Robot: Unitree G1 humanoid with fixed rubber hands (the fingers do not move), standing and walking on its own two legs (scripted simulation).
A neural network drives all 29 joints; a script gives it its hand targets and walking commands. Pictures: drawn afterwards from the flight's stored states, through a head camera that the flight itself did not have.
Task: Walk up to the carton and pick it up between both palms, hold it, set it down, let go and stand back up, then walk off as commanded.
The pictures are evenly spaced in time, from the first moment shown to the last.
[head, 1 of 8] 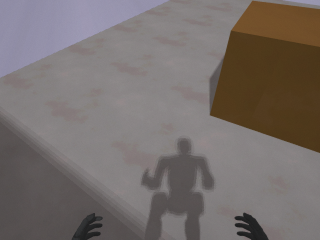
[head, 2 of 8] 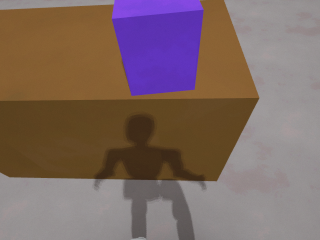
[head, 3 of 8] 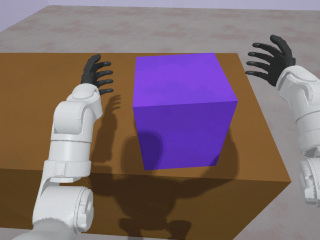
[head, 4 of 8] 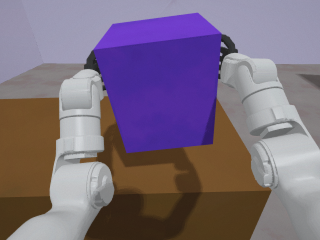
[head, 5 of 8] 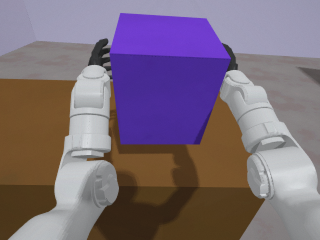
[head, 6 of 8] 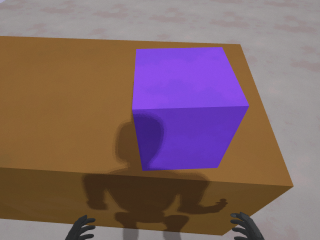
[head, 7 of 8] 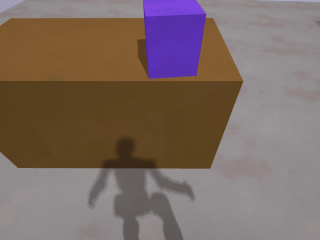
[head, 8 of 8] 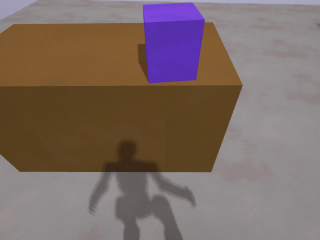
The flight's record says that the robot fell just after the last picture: no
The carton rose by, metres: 0.24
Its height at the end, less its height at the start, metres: +0.00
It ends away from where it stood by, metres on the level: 0.00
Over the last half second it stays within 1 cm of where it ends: yes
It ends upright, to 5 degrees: yes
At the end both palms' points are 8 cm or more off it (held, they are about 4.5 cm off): yes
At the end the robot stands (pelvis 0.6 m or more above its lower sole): yes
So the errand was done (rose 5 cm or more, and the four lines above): yes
